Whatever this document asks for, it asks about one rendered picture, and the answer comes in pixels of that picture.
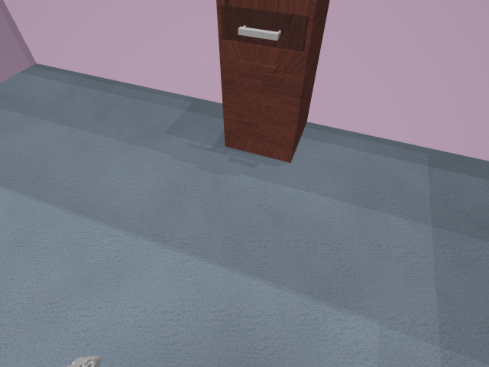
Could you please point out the cabinet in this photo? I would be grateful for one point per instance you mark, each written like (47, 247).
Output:
(266, 113)

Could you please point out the handle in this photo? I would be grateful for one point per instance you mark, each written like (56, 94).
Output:
(257, 67)
(252, 32)

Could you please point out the drawer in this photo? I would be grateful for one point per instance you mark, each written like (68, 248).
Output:
(293, 27)

